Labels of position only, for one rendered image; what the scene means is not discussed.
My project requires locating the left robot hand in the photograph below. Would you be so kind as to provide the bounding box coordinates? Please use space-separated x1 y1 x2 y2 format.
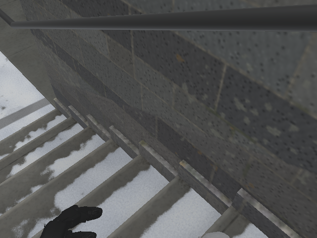
40 204 103 238

